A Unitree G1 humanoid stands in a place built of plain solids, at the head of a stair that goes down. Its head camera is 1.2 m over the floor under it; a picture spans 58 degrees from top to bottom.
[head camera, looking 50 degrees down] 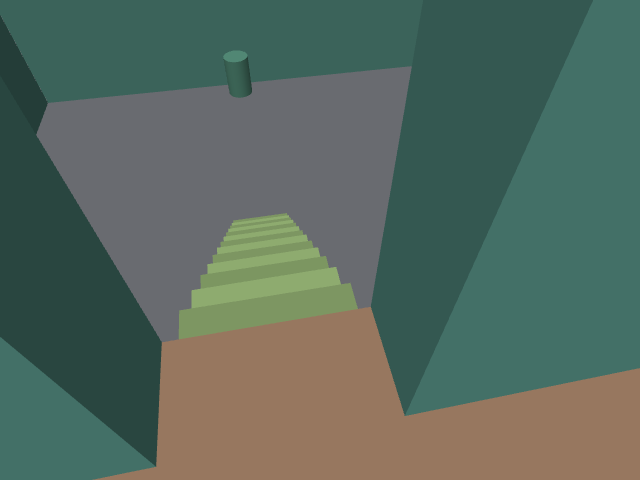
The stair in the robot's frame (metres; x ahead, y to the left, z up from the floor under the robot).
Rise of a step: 0.20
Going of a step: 0.23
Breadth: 0.65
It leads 11 degrees to the left of straight ahead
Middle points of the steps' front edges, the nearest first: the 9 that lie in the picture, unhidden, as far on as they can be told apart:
0.67 0.16 0.00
0.89 0.20 -0.19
1.11 0.24 -0.40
1.34 0.29 -0.60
1.56 0.33 -0.80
1.78 0.37 -1.00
2.01 0.42 -1.21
2.23 0.46 -1.41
2.46 0.50 -1.61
